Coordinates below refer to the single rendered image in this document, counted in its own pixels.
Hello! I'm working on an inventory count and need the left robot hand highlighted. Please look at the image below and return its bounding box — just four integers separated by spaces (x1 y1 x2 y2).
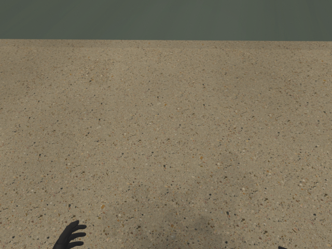
52 220 87 249

